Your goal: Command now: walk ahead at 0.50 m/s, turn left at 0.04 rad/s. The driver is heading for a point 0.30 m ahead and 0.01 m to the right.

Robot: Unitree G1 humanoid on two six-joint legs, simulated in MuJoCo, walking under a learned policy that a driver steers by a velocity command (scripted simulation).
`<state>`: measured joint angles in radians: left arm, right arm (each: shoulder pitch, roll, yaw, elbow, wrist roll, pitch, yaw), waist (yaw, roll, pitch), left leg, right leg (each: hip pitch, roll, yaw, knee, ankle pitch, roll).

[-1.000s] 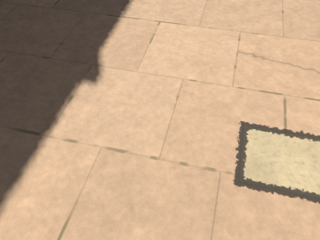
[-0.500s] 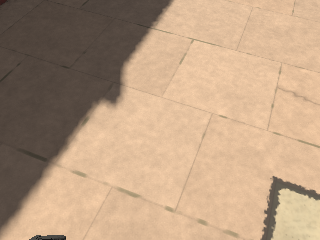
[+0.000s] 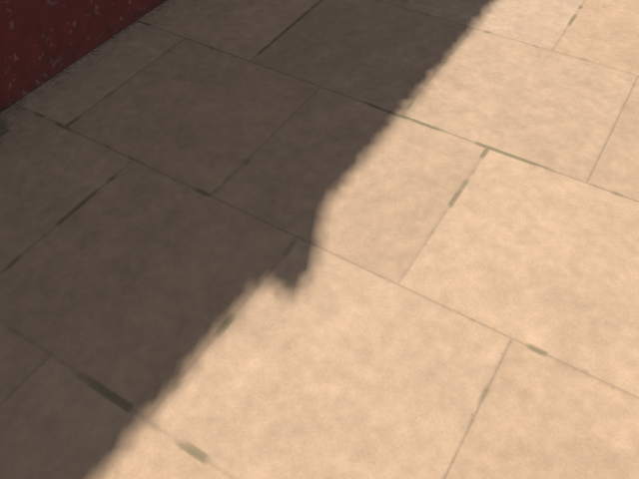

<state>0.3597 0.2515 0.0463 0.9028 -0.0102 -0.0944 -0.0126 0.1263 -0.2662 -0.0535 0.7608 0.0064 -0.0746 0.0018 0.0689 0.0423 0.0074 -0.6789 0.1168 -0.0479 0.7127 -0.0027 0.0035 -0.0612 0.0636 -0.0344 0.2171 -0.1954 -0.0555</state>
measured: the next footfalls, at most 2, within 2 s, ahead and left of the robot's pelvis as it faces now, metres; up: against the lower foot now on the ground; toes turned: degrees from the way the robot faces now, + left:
left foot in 0.18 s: +0.28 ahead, +0.15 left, +0.00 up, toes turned +2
right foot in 0.56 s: +0.30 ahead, -0.10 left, +0.00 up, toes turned -1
